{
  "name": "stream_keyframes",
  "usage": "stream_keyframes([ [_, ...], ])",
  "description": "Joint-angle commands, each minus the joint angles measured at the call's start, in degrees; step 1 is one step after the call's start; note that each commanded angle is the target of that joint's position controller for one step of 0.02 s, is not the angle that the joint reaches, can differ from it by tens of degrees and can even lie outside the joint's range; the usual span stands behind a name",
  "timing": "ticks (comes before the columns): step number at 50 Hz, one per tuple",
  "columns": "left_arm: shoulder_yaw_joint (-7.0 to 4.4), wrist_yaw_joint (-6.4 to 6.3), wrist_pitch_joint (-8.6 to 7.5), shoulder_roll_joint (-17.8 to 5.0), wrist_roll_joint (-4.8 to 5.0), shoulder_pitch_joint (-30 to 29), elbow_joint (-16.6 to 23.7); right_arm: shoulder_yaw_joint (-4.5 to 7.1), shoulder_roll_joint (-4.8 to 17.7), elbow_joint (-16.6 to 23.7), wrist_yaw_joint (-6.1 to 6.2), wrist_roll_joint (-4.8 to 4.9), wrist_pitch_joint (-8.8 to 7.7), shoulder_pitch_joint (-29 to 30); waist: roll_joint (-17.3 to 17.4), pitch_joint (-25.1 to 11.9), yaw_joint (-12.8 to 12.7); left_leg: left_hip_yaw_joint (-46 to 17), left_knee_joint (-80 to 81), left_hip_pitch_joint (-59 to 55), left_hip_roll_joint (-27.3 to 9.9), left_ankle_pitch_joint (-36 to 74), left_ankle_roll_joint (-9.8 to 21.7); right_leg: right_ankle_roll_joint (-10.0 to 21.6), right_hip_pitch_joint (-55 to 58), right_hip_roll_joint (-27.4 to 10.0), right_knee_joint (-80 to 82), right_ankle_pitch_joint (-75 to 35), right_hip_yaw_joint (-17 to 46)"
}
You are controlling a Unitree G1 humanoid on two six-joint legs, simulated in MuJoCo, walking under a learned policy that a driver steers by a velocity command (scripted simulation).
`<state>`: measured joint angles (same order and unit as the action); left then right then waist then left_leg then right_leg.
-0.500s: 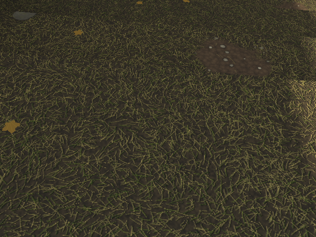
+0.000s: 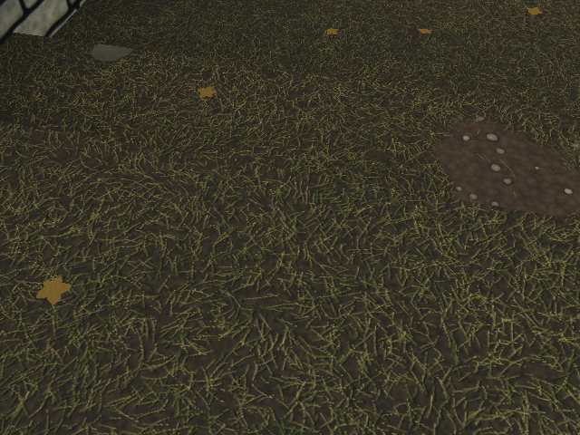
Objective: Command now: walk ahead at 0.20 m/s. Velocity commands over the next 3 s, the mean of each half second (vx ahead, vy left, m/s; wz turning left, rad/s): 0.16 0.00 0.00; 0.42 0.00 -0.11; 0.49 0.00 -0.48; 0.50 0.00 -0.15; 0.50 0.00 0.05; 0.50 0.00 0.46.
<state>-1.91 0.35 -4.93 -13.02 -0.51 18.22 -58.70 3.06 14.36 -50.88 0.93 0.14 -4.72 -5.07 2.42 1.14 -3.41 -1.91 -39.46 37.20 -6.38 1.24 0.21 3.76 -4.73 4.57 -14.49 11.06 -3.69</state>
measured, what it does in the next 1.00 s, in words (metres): walks ahead: left foot, then right foot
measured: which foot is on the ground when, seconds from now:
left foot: up 0.00-0.08, down 0.10-0.44, up 0.46-0.74, down 0.76-1.00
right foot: down 0.00-0.14, up 0.16-0.38, down 0.40-0.78, up 0.80-1.00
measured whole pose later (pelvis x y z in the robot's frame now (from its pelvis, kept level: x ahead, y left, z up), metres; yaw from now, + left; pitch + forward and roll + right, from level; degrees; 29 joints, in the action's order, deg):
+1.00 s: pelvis +0.32 +0.07 +0.00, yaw -5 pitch +1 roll +1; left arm -5.2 -0.8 -4.1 -14.5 2.1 13.0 -55.8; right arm 3.2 12.0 -58.5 -0.4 -0.8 -5.7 -16.3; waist -2.1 -0.6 1.2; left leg 8.2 -16.4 4.8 1.5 -12.9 2.5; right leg 3.4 -37.5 -5.6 -62.3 10.6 3.2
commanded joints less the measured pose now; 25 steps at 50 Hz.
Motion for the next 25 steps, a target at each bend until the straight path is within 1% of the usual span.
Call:
stream_keyframes([
  [1, -1.53, -0.76, 0.18, -9.2, 0.63, -0.8, 2.1, 0.11, 2.7, 2.3, -0.56, 0.03, -0.01, 0.5, -6.1, -1.8, 1.6, 1.4, 6.1, -10.4, 2.8, 3.3, 0.2, 7.2, -3.4, -14.7, 0.1, -31.7, 4.7],
  [2, -1.57, -0.86, 0.53, -9.2, 0.82, -0.9, 1.9, 0.26, 3.4, 2.6, -0.75, -0.16, -0.1, 1.0, -6.3, -2.0, 1.8, 1.1, 7.5, -10.6, 3.1, 1.3, 0.9, 6.8, -1.6, -15.5, -1.9, -31.6, 5.6],
  [3, -1.67, -0.98, 0.86, -9.2, 1.02, -1.4, 1.7, 0.53, 4.3, 2.6, -0.91, -0.4, -0.28, 0.4, -6.4, -2.6, 2.6, 0.9, 9.3, -11.9, 3.5, -0.1, 1.7, 6.2, 0.0, -15.9, -4.2, -31.1, 6.5],
  [4, -1.68, -1.13, 1.21, -9.1, 1.34, -2.4, 1.7, 0.92, 5.0, 1.7, -0.99, -0.7, -0.55, -2.2, -5.8, -3.5, 4.4, 1.4, 13.2, -15.5, 4.2, 2.0, 2.6, 4.9, 0.7, -15.2, -7.6, -29.7, 6.6],
  [5, -1.53, -1.19, 1.33, -8.5, 1.06, -0.9, 1.5, 1.74, 7.4, 0.3, -0.74, -1.17, -0.83, -5.6, -3.8, -5.4, 5.2, 1.2, 16.7, -22.0, 4.0, 12.1, 3.8, 2.8, 0.4, -12.1, -12.9, -28.7, 5.8],
  [6, -0.96, -1.16, 0.9, -6.9, -0.27, 2.4, 1.8, 2.56, 11.5, -0.2, -0.44, -1.82, -0.89, -9.2, 1.0, -11.0, 4.2, -4.5, 12.0, -34.0, -2.9, 36.0, 6.7, 0.3, -5.5, -8.3, -21.7, -17.2, 3.7],
  [7, 0.83, -0.86, 0.67, -0.8, -0.41, 10.3, -0.4, 1.98, 10.0, -1.3, -0.28, -1.96, -0.06, -11.7, 10.5, -18.3, 2.3, -15.0, 9.8, -47.9, -13.1, 44.4, 16.2, -3.0, -16.7, -3.9, -34.0, 8.7, 2.5],
  [8, 0.43, -0.8, 1.34, -3.3, 0.5, 7.7, -0.6, 0.73, 5.1, -1.6, -0.63, -1.18, 0.62, -13.2, 10.1, -20.1, 4.8, -20.3, 13.3, -46.3, -15.3, 37.7, 18.9, -4.9, -19.3, -3.2, -41.8, 28.0, 5.2],
  [9, -0.5, -0.9, 2.26, -6.6, 1.49, 4.0, 0.6, 0.26, 4.7, -1.4, -0.97, -0.64, 0.82, -10.5, 7.0, -16.6, 4.4, -19.3, 15.9, -41.0, -13.6, 23.3, 17.1, -5.1, -21.8, -5.0, -45.3, 29.8, 7.3],
  [10, -0.81, -1.47, 3.39, -6.8, 1.71, 1.1, 1.0, 0.19, 5.1, -0.6, -0.93, -0.73, 1.0, -6.6, 3.8, -12.6, 3.6, -17.7, 18.2, -35.2, -11.9, 11.8, 15.0, -5.4, -22.9, -6.5, -45.7, 27.4, 7.2],
  [11, -1.07, -2.07, 4.47, -6.6, 1.36, -0.8, 1.3, 0.1, 5.3, 0.3, -0.73, -0.92, 1.2, -2.6, 2.5, -8.8, 2.7, -15.7, 21.0, -28.6, -10.4, 3.0, 13.5, -5.9, -22.2, -7.6, -43.1, 24.6, 7.0],
  [12, -1.15, -2.61, 5.39, -6.1, 1.08, -0.9, 1.2, 0.17, 5.6, 0.9, -0.42, -1.27, 1.47, 0.5, 3.8, -7.2, 1.4, -13.8, 23.3, -23.3, -8.8, -4.2, 11.8, -6.2, -19.0, -8.6, -39.2, 21.4, 6.9],
  [13, -0.96, -2.97, 5.87, -5.0, 0.93, -0.5, 0.9, 0.32, 5.9, 1.0, -0.26, -1.67, 1.9, 2.3, 5.1, -6.0, 0.7, -11.5, 24.7, -18.9, -6.9, -8.1, 11.0, -6.4, -15.5, -8.0, -35.2, 19.2, 5.5],
  [14, -0.81, -3.18, 6.02, -4.1, 0.74, 0.3, 0.2, 0.32, 5.7, 0.9, -0.09, -1.86, 2.21, 2.6, 5.7, -6.0, 0.5, -9.5, 25.3, -16.5, -5.6, -9.7, 10.8, -6.4, -12.2, -7.4, -31.8, 16.5, 4.5],
  [15, -0.73, -3.22, 6.01, -3.6, 0.61, 0.9, -0.4, 0.25, 5.3, 0.5, 0.07, -1.74, 2.41, 2.2, 5.6, -6.6, 0.4, -8.2, 25.3, -15.8, -4.8, -11.4, 10.6, -6.1, -9.6, -7.0, -28.2, 12.5, 3.8],
  [16, -0.69, -3.03, 5.93, -3.1, 0.47, 2.6, -1.5, 0.28, 5.2, -0.3, 0.19, -1.05, 2.58, 1.3, 5.2, -8.0, -0.2, -7.1, 25.9, -15.1, -3.9, -19.5, 10.0, -5.5, -6.2, -6.3, -23.7, 7.4, 2.5],
  [17, -0.77, -2.71, 5.84, -3.2, 0.15, 3.5, -2.1, 0.66, 6.1, -0.7, 0.31, -0.01, 2.84, 0.9, 5.8, -7.8, -0.7, -6.5, 26.7, -13.4, -3.1, -29.1, 9.0, -4.6, -3.3, -5.1, -20.3, 3.5, 0.5],
  [18, -1.04, -2.44, 5.76, -4.1, -0.41, 3.1, -2.1, 1.12, 7.2, -1.2, 0.51, 0.73, 3.11, -0.2, 6.6, -6.6, -0.4, -6.8, 27.7, -11.6, -2.6, -36.6, 7.6, -3.5, -2.5, -4.0, -20.5, 4.8, -1.2],
  [19, -1.18, -2.33, 5.55, -4.8, -0.75, 3.2, -2.0, 1.37, 7.5, -1.3, 0.68, 0.93, 3.27, -0.2, 6.6, -4.8, -0.6, -7.5, 28.1, -10.5, -2.5, -41.2, 6.6, -2.0, -3.3, -4.1, -20.4, 8.8, -1.3],
  [20, -1.08, -2.34, 5.17, -5.1, -0.73, 3.7, -1.9, 1.32, 6.7, -0.7, 0.74, 1.05, 3.28, 1.0, 4.6, -2.4, -1.1, -7.1, 26.1, -9.4, -1.7, -42.2, 5.5, 0.4, -4.7, -6.1, -15.7, 13.5, 1.3],
  [21, -1.35, -2.52, 4.67, -7.0, -0.48, 4.7, -2.0, 1.03, 4.7, 0.3, 0.75, 1.25, 3.04, 2.6, -1.1, -0.1, -1.4, -3.4, 20.2, -7.8, 1.1, -39.2, 3.7, 3.6, -6.5, -10.8, -8.0, 21.0, 7.7],
  [22, -2.46, -2.57, 4.1, -11.0, 0.09, 7.5, -3.3, 0.68, 2.4, 1.7, 0.8, 1.81, 2.22, 4.7, -12.2, 2.9, -2.1, 5.6, 8.2, -5.3, 7.9, -31.7, 0.8, 7.7, -9.0, -16.7, 2.2, 34.3, 18.9],
  [23, -3.38, -2.68, 2.96, -13.8, 0.57, 5.7, -2.5, 0.78, 2.8, 2.5, 0.61, 1.89, 1.28, 6.1, -20.1, 6.5, -2.3, 5.2, -2.9, -0.2, 8.9, -25.4, 1.3, 10.5, -7.8, -24.1, 9.6, 35.8, 31.8],
  [24, -2.95, -2.96, 1.59, -11.5, -0.13, 4.2, -1.9, 1.7, 5.0, 2.2, 0.26, 1.71, 0.57, 5.2, -17.6, 7.0, -1.0, 1.7, -9.3, 4.7, 6.5, -24.8, 2.2, 10.5, -4.4, -25.4, 9.3, 29.2, 32.6],
  [25, -2.56, -2.77, 0.44, -9.2, 0.15, 3.7, -1.7, 2.08, 5.2, 0.9, -0.13, 1.46, 0.15, 2.9, -14.2, 5.7, 0.2, 0.7, -12.0, 7.4, 5.5, -23.0, 2.8, 9.2, -0.3, -23.8, 7.6, 22.6, 29.4],
])
Next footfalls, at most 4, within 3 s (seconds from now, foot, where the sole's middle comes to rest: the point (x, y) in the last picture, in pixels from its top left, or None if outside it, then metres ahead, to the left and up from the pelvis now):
0.10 left None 0.23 0.13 -0.78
0.40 right None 0.14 -0.10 -0.78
0.76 left None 0.33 0.17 -0.78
1.28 right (368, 378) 0.63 -0.11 -0.78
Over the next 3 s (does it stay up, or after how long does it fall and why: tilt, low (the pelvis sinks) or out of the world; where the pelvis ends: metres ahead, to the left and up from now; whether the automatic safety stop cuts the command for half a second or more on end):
stays up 1.43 -0.22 -0.19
